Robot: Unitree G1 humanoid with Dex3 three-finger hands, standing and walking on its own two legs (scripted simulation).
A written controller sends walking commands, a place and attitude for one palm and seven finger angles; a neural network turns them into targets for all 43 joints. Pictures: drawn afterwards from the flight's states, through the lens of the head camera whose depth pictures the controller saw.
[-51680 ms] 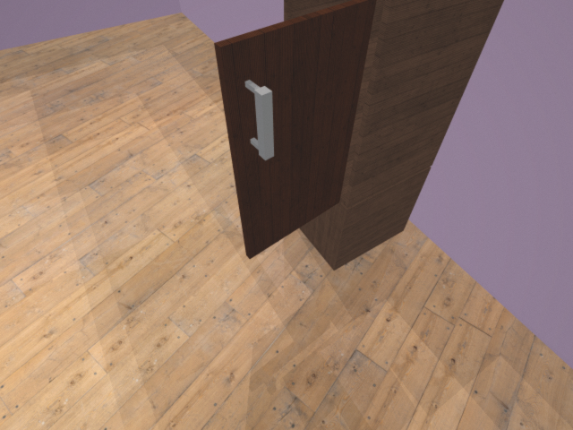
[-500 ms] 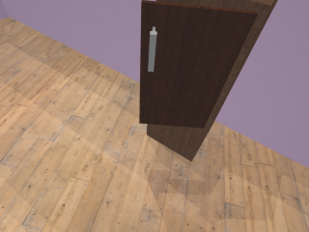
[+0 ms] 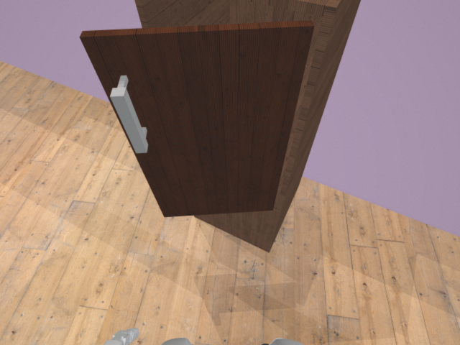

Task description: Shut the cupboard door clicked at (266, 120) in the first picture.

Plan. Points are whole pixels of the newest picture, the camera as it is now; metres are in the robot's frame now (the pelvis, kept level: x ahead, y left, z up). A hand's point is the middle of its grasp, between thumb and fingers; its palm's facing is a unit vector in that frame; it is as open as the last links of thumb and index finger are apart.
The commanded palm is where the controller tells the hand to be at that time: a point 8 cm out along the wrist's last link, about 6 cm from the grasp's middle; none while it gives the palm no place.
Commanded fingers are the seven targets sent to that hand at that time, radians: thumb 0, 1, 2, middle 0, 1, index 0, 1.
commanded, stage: come to a stop and stand still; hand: left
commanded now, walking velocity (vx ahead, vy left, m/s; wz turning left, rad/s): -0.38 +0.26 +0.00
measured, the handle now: (133, 116) +0.48 +0.18 +0.12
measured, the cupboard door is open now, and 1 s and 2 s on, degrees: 31 31 31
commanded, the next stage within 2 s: look again from close up in 1.16 s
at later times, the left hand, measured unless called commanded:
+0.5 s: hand out of the picture +0.07 +0.21 -0.17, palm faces +0.07 -0.97 -0.24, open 7.4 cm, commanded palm none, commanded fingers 0.00 0.90 0.90 -0.20 -0.30 -0.20 -0.30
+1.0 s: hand out of the picture +0.01 +0.13 -0.17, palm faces +0.00 -0.99 -0.16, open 7.3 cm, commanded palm none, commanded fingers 0.00 0.90 0.90 -0.20 -0.30 -0.20 -0.30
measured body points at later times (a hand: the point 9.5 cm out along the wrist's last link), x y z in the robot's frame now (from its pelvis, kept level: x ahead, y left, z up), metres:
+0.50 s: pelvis +0.03 +0.01 +0.01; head +0.08 +0.03 +0.45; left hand +0.07 +0.26 -0.16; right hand +0.16 -0.23 -0.12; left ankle +0.07 +0.09 -0.73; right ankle -0.03 -0.13 -0.65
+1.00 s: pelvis -0.01 -0.04 +0.01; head -0.01 -0.03 +0.46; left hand +0.01 +0.18 -0.16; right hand -0.06 -0.27 -0.15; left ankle +0.07 +0.09 -0.73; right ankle -0.04 -0.16 -0.73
